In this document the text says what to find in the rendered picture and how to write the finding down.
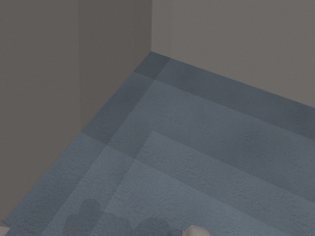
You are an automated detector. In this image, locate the panel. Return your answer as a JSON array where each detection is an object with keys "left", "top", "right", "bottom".
[{"left": 0, "top": 222, "right": 10, "bottom": 236}]

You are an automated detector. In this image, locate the robot right thigh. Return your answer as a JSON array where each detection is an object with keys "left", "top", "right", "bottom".
[{"left": 182, "top": 225, "right": 212, "bottom": 236}]

